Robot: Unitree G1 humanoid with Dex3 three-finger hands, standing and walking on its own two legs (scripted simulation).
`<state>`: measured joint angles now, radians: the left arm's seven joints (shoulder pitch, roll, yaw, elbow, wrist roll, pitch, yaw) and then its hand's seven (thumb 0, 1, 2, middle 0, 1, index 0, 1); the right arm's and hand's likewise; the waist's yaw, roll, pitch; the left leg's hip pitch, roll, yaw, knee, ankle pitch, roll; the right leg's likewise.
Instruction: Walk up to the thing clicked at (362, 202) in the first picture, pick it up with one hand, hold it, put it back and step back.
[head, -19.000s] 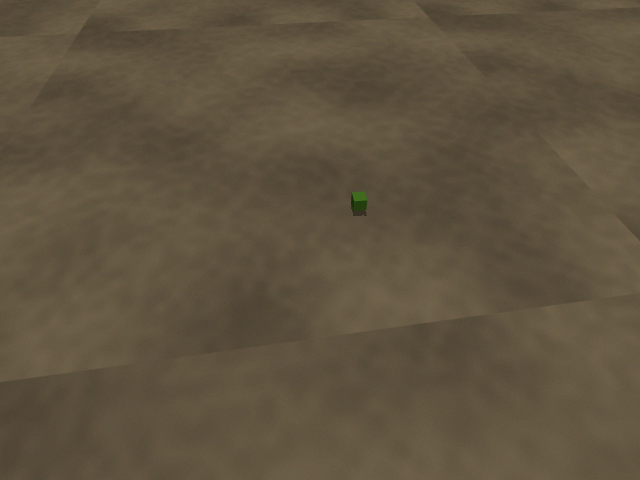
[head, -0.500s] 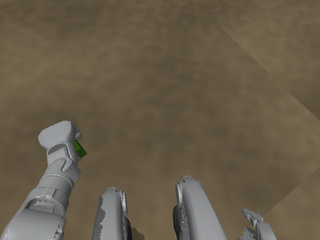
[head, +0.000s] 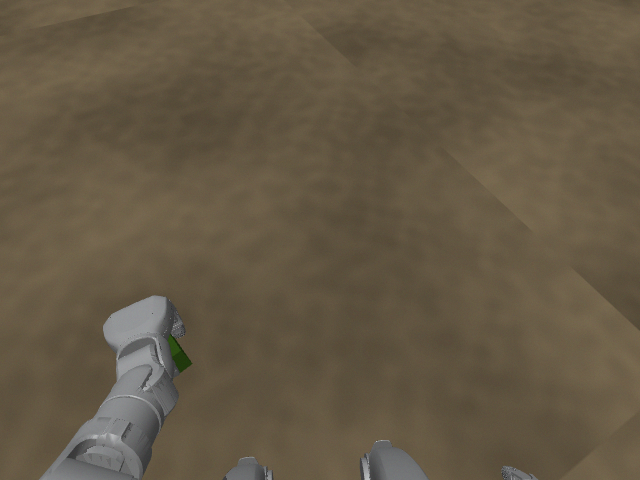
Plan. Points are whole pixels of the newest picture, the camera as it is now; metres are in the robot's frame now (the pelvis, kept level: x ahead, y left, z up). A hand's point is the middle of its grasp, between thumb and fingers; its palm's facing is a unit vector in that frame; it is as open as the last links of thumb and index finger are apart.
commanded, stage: lift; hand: left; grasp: from above
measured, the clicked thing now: (159, 355) +0.34 +0.23 -0.14
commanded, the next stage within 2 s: hold in 0.26 s
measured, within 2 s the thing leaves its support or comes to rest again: neither
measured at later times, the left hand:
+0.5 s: hand (140, 332) +0.34 +0.22 -0.03, palm faces -0.40 -0.20 -0.89, open 7.2 cm
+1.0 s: hand (134, 329) +0.32 +0.21 +0.00, palm faces -0.39 -0.19 -0.90, open 7.2 cm
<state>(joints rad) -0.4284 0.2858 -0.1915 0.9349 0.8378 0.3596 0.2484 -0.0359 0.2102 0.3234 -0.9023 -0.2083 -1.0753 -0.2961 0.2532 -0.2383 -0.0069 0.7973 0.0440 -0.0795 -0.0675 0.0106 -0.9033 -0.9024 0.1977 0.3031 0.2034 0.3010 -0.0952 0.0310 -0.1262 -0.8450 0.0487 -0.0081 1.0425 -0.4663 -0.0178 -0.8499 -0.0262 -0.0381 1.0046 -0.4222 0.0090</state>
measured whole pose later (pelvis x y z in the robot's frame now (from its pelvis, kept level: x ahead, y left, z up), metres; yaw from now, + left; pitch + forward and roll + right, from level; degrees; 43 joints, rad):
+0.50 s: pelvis +0.02 +0.00 +0.05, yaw +0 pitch +8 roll +0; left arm -0.38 0.25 -0.22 0.89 0.84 0.39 0.21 -0.05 0.24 0.28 -0.89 -0.19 -1.07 -0.28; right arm 0.24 -0.24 -0.01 0.78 0.05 -0.07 -0.03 0.01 -0.90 -0.90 0.20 0.30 0.20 0.30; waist -0.06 0.04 -0.08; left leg -0.51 0.03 0.02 0.73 -0.36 -0.01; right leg -0.52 -0.03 -0.02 0.71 -0.33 0.02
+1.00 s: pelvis +0.02 +0.00 +0.06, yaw +0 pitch +4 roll +0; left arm -0.32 0.25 -0.26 0.77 0.86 0.42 0.13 -0.04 0.25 0.30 -0.86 -0.25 -1.04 -0.33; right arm 0.22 -0.26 -0.01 0.75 0.05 -0.05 0.00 0.01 -0.90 -0.90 0.20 0.30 0.20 0.30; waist -0.03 0.05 -0.04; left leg -0.34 0.03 0.03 0.58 -0.30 -0.02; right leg -0.37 -0.03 -0.02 0.58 -0.28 0.01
